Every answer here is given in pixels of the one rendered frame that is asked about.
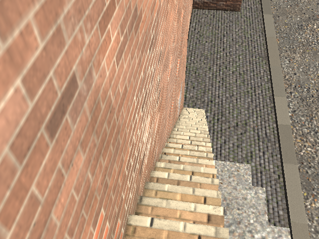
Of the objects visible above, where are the stairs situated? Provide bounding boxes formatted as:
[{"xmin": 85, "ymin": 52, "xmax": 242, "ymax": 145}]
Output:
[{"xmin": 124, "ymin": 108, "xmax": 229, "ymax": 239}]

